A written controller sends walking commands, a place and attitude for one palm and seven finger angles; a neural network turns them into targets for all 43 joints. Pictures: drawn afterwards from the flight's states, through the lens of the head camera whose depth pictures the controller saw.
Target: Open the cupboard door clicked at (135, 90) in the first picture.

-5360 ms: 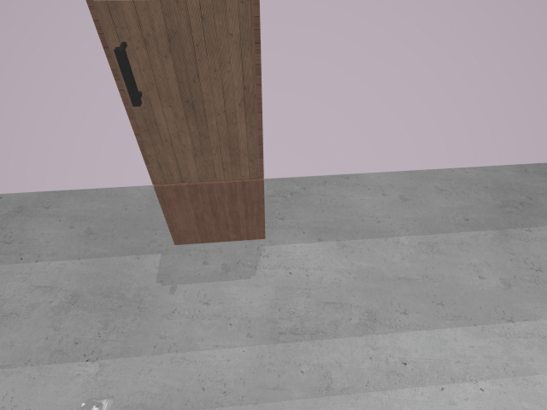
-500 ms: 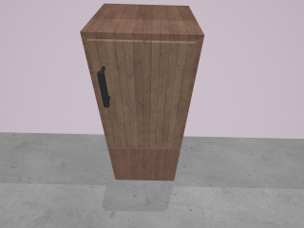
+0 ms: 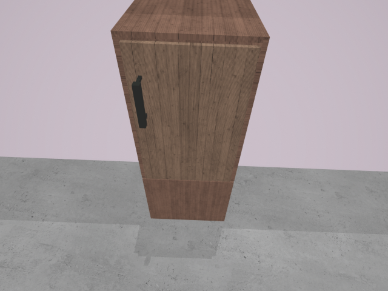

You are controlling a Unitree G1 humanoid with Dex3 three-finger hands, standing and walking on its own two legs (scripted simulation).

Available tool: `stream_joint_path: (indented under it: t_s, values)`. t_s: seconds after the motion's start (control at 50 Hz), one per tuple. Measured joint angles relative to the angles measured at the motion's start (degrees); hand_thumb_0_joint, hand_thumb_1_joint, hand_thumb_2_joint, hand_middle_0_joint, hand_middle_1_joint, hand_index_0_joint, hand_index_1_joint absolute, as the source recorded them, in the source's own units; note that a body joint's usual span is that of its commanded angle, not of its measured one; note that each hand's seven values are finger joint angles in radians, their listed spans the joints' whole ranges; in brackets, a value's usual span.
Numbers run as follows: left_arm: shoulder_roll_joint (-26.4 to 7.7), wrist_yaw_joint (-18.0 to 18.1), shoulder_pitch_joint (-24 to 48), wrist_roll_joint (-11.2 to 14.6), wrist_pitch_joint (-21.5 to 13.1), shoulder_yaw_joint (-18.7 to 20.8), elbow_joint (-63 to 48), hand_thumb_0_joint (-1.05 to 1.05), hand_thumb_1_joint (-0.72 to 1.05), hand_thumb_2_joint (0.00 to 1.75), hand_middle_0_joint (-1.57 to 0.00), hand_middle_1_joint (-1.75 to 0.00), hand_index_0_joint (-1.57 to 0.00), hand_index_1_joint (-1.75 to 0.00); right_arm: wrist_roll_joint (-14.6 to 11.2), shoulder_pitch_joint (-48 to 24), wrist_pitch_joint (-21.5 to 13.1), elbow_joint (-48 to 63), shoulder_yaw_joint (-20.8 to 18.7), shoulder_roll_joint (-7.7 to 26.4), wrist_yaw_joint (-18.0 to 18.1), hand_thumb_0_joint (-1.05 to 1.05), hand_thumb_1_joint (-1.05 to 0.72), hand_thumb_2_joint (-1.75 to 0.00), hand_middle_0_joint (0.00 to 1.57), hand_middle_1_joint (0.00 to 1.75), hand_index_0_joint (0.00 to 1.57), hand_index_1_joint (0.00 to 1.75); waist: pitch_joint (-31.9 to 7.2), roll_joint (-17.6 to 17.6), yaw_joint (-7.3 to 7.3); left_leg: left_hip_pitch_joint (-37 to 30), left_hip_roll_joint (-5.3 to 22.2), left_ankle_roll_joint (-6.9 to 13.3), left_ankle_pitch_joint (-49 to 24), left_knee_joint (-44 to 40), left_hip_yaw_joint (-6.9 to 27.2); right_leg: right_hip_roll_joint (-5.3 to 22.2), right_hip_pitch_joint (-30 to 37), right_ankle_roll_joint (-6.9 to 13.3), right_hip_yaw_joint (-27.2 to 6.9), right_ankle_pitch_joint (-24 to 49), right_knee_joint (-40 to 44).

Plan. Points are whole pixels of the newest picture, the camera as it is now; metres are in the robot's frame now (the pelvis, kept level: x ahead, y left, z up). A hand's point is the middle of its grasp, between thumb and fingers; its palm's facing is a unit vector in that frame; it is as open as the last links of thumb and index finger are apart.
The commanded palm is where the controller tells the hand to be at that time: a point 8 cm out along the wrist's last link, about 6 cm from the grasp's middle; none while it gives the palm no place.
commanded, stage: shuffle to correct the standing spot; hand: left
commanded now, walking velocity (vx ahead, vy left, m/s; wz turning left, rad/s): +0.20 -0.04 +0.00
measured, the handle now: (141, 102) +0.62 +0.20 +0.06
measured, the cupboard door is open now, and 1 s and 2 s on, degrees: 0 0 0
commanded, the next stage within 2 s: come to a stop and stand still in 0.38 s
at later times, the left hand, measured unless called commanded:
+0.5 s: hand out of the picture +0.04 +0.16 -0.19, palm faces +0.06 -0.99 -0.11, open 7.4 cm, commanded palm none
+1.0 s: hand (127, 278) +0.20 +0.18 -0.19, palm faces +0.05 -0.98 -0.18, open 7.3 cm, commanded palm none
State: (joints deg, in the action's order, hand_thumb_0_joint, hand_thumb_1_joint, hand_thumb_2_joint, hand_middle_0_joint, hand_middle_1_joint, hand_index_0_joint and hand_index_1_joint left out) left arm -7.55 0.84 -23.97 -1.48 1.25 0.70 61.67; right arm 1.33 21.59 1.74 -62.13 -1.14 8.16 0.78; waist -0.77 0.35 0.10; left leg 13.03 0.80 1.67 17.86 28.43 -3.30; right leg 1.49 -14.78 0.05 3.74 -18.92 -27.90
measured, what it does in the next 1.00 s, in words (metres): walks ahead: left foot, then right foot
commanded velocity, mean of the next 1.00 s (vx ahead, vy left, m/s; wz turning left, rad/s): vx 0.01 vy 0.00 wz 0.00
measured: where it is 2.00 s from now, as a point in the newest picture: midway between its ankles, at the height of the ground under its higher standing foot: outside the picture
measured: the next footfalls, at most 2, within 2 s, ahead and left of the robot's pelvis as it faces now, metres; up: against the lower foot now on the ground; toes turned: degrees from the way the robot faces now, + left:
left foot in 0.40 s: +0.11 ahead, +0.11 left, +0.00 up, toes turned +8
right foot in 0.70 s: +0.22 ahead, -0.14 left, +0.00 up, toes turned -7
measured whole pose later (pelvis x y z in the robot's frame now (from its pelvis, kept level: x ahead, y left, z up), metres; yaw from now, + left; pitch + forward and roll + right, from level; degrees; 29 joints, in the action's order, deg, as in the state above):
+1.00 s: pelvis +0.11 +0.01 -0.02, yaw +1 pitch -1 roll -1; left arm -8.4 2.2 -7.0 -1.6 2.1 3.1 53.9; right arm 0.5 11.2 1.4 -57.2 -4.1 9.6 1.2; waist 6.6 -0.2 -0.8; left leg 17.8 1.8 -2.0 21.8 40.4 -3.8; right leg 5.0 -21.1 -1.5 6.5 -11.3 -34.1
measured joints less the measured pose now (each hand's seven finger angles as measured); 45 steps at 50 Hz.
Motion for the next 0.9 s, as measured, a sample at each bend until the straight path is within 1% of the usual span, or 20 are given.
stream_joint_path:
  t_s: [0.08, 0.14, 0.2, 0.24, 0.28, 0.32, 0.4, 0.42, 0.46, 0.5, 0.54, 0.58, 0.62, 0.68, 0.7, 0.72, 0.76, 0.8, 0.84, 0.9]
  values:
    - [0.78, -0.60, -1.23, -0.10, 0.19, 0.69, 0.48, 0.00, 0.91, 0.90, -0.20, -0.30, -0.20, -0.30, -0.14, 0.51, -0.20, -0.48, -0.65, -0.14, 0.42, 0.00, -0.91, -0.90, 0.20, 0.30, 0.20, 0.30, 0.90, 0.33, -0.12, -0.19, 0.02, 0.17, -1.10, 0.54, -0.34, 0.14, -0.77, 0.48, 0.07, -1.34, -2.99]
    - [1.48, -0.73, -2.12, -0.19, -0.32, 1.02, 0.79, 0.00, 0.91, 0.90, -0.20, -0.30, -0.20, -0.30, -0.25, 0.66, -0.25, -0.90, -1.03, 0.20, 0.57, 0.00, -0.91, -0.90, 0.20, 0.30, 0.20, 0.30, 1.39, 1.38, 0.04, -0.16, 0.50, -0.15, 0.47, 3.29, -0.06, -0.26, 0.38, 0.84, 0.54, 2.17, -2.88]
    - [1.95, 0.08, -3.03, 0.10, -1.56, 1.41, 0.75, 0.00, 0.91, 0.90, -0.20, -0.30, -0.20, -0.30, -0.44, 0.41, 0.13, -0.95, -1.24, 0.26, 0.28, 0.00, -0.91, -0.90, 0.20, 0.30, 0.20, 0.30, 0.73, 1.63, 0.80, 3.39, 0.54, 0.18, 6.77, 12.69, 0.54, -0.42, 0.91, 1.59, 1.20, 5.49, -2.22]
    - [2.44, 0.57, -3.42, 0.33, -2.15, 1.55, 1.06, 0.00, 0.91, 0.90, -0.20, -0.30, -0.20, -0.30, -0.35, -0.59, 0.05, -0.66, -1.54, 0.44, -0.17, 0.00, -0.91, -0.90, 0.20, 0.30, 0.20, 0.30, 0.30, 1.73, 1.22, 6.86, 1.03, 0.36, 6.75, 20.69, 0.58, -0.73, 1.88, 1.65, 1.58, 5.17, -0.60]
    - [2.78, 0.76, -3.64, 0.19, -2.19, 1.59, 1.51, 0.00, 0.91, 0.90, -0.20, -0.30, -0.20, -0.30, -0.34, -1.69, -0.31, 0.27, -1.90, 0.46, -0.55, 0.00, -0.91, -0.90, 0.20, 0.30, 0.20, 0.30, -0.24, 1.32, 1.11, 8.77, 1.74, 0.24, 6.01, 23.59, -0.22, -0.73, 2.82, 1.55, 1.58, 5.34, 1.19]
    - [2.83, 0.70, -3.32, -0.09, -2.06, 1.59, 1.80, 0.00, 0.91, 0.90, -0.20, -0.30, -0.20, -0.30, -0.44, -2.71, -1.01, 1.44, -2.00, 0.20, -0.74, 0.00, -0.91, -0.90, 0.20, 0.30, 0.20, 0.30, -0.53, 0.59, 0.79, 8.52, 2.42, 0.00, 5.31, 20.27, -1.16, -0.50, 3.53, 1.25, 1.58, 5.51, 2.32]
    - [2.76, 0.07, -2.00, 0.00, -1.78, 1.56, 1.20, 0.00, 0.91, 0.90, -0.20, -0.30, -0.20, -0.30, -0.38, -3.25, -3.17, 3.11, -1.91, 0.79, -0.12, 0.01, -0.93, -0.90, 0.20, 0.30, 0.20, 0.30, -0.49, 0.09, 0.55, 3.19, 2.91, -0.83, 1.31, 5.22, -2.58, -0.19, 2.69, 0.32, 1.69, 2.43, -1.44]
    - [2.60, -0.15, -1.51, 0.14, -1.54, 1.61, 1.00, 0.00, 0.91, 0.90, -0.20, -0.30, -0.20, -0.30, -0.25, -3.35, -3.73, 3.16, -1.90, 0.74, 0.11, 0.01, -0.94, -0.90, 0.20, 0.30, 0.20, 0.30, -0.37, -0.34, 0.35, 2.99, 2.58, -0.71, -0.94, 4.68, -2.89, 0.14, 1.60, 0.48, 1.22, 0.05, -4.41]
    - [2.16, -0.56, -0.33, 0.01, -0.64, 1.75, 0.63, 0.00, 0.91, 0.90, -0.20, -0.30, -0.20, -0.30, 0.08, -3.24, -4.17, 3.17, -1.75, 0.31, 0.44, 0.01, -0.93, -0.90, 0.20, 0.30, 0.20, 0.30, -0.32, -1.35, 0.35, 2.22, 1.97, -0.07, -0.36, 5.36, -4.47, 0.66, -2.08, 0.89, -0.02, -5.03, -13.44]
    - [1.60, -0.98, 1.22, -0.45, -0.16, 1.93, 0.02, 0.00, 0.91, 0.90, -0.20, -0.30, -0.20, -0.30, 0.26, -2.41, -4.54, 3.01, -1.43, -0.08, 0.71, 0.00, -0.93, -0.90, 0.20, 0.30, 0.20, 0.30, -0.54, -1.46, -0.21, 0.28, 1.71, 0.25, 0.05, 3.03, -5.55, 1.00, -6.66, 0.94, -0.27, -4.75, -22.82]
    - [0.81, -1.18, 3.30, -0.62, -0.35, 2.14, -0.89, 0.00, 0.91, 0.90, -0.20, -0.30, -0.20, -0.30, 0.32, -1.27, -4.83, 2.40, -0.96, -0.58, 0.93, 0.00, -0.93, -0.90, 0.20, 0.30, 0.20, 0.30, -0.35, -1.30, -0.87, -1.97, 1.40, -0.04, -1.07, -0.64, -5.80, 1.85, -9.94, 0.41, 0.02, -1.94, -26.89]
    - [-0.80, -0.63, 5.23, -0.73, -0.35, 2.37, -1.43, 0.02, 0.93, 0.90, -0.20, -0.30, -0.20, -0.30, 0.37, -0.31, -4.93, 1.53, -0.40, -1.31, 1.14, 0.00, -0.92, -0.90, 0.20, 0.30, 0.20, 0.30, 0.37, -1.17, -1.22, -4.06, 1.39, -0.29, -2.04, -3.73, -5.89, 2.56, -11.14, -0.40, 0.32, 0.72, -24.28]
    - [-2.10, -0.38, 7.07, -0.10, -0.69, 2.56, -2.50, 0.03, 0.94, 0.90, -0.20, -0.30, -0.20, -0.30, 0.36, 0.28, -4.75, 0.69, 0.08, -2.01, 1.35, 0.00, -0.92, -0.90, 0.20, 0.30, 0.20, 0.30, 1.56, -0.86, -1.61, -5.28, 1.67, -0.80, -2.09, -4.89, -5.68, 2.84, -10.59, -0.89, 0.53, 3.22, -18.04]
    - [-3.25, -0.03, 9.62, 0.37, -1.09, 2.57, -4.02, 0.02, 0.94, 0.90, -0.20, -0.30, -0.20, -0.30, 0.13, 0.61, -3.77, -0.46, 0.21, -2.83, 1.48, 0.00, -0.91, -0.90, 0.20, 0.30, 0.20, 0.30, 3.62, -0.42, -2.01, -5.83, 2.23, -1.91, -0.01, -2.81, -5.25, 2.70, -7.20, -1.02, 0.86, 8.76, -7.27]
    - [-3.58, 0.03, 10.12, 0.37, -1.33, 2.55, -4.58, 0.02, 0.94, 0.90, -0.20, -0.30, -0.19, -0.30, -0.02, 0.81, -3.36, -0.68, 0.08, -3.07, 1.44, 0.00, -0.91, -0.90, 0.20, 0.30, 0.20, 0.30, 4.06, -0.54, -1.98, -5.61, 2.29, -2.34, 1.28, -1.07, -5.20, 2.75, -5.69, -0.93, 0.93, 12.27, -4.38]
    - [-3.61, 0.21, 10.64, 0.28, -1.59, 2.55, -4.93, 0.02, 0.93, 0.90, -0.20, -0.30, -0.19, -0.30, -0.24, 0.76, -2.89, -0.89, -0.19, -3.06, 1.35, 0.00, -0.91, -0.90, 0.20, 0.30, 0.20, 0.30, 4.35, -0.20, -1.85, -4.84, 2.74, -2.74, 2.80, 1.28, -5.09, 2.48, -5.01, -0.64, 1.13, 10.86, -3.82]
    - [-2.93, 0.53, 12.21, 0.27, -1.88, 2.22, -5.24, 0.01, 0.93, 0.90, -0.20, -0.30, -0.19, -0.30, -0.83, -0.25, -1.78, -0.80, -1.08, -2.45, 1.29, 0.00, -0.91, -0.90, 0.20, 0.30, 0.20, 0.30, 5.37, 1.22, -2.36, -1.83, 3.38, -2.75, 6.65, 8.02, -3.21, 2.05, -5.00, 0.10, 2.10, 6.52, -5.23]
    - [-1.78, 0.90, 13.95, 0.25, -1.93, 1.84, -5.67, 0.01, 0.92, 0.90, -0.20, -0.30, -0.19, -0.30, -1.21, -1.99, -0.66, -0.44, -1.82, -1.53, 1.45, 0.00, -0.91, -0.90, 0.20, 0.30, 0.20, 0.30, 6.70, 2.11, -2.54, 2.05, 2.59, -2.93, 11.97, 17.10, -1.05, 2.28, -4.79, 0.42, 2.95, 5.31, -5.82]
    - [-0.67, 1.27, 15.35, 0.17, -1.64, 1.61, -6.23, 0.00, 0.92, 0.90, -0.20, -0.30, -0.20, -0.30, -1.28, -4.20, 0.27, 0.08, -2.32, -0.60, 1.39, 0.00, -0.91, -0.90, 0.20, 0.30, 0.20, 0.30, 7.83, 2.16, -2.11, 5.40, 1.47, -3.22, 14.02, 24.24, 0.15, 2.63, -4.48, 0.27, 3.13, 5.93, -5.43]
    - [0.33, 1.73, 16.73, 0.10, -0.65, 1.90, -7.03, 0.00, 0.92, 0.90, -0.20, -0.30, -0.20, -0.30, -1.20, -7.36, 0.83, 1.52, -2.85, 0.61, 1.02, 0.00, -0.91, -0.90, 0.20, 0.30, 0.20, 0.30, 8.52, 1.59, -1.45, 8.03, 0.73, -3.60, 13.18, 26.16, 0.50, 3.05, -4.32, -0.06, 3.23, 7.09, -4.40]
